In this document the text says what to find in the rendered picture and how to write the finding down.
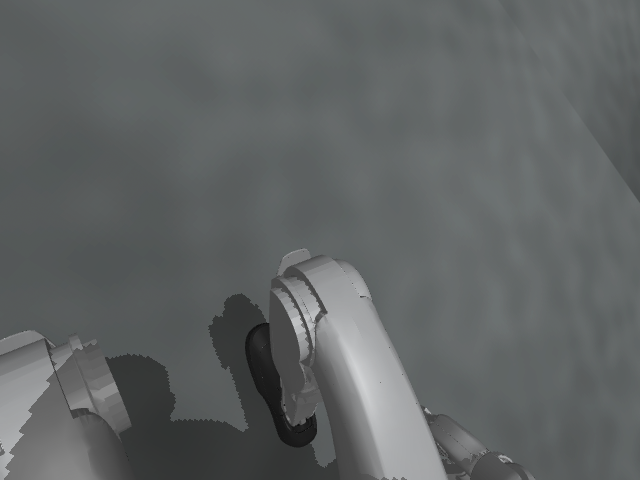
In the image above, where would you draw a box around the right robot arm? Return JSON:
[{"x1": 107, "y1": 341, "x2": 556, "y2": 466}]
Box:
[{"x1": 470, "y1": 452, "x2": 536, "y2": 480}]

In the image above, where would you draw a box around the right robot foot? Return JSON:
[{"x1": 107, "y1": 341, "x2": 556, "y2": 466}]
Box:
[{"x1": 245, "y1": 323, "x2": 317, "y2": 447}]

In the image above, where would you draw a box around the right robot hand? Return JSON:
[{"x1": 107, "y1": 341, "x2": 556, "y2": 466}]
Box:
[{"x1": 420, "y1": 405, "x2": 491, "y2": 480}]

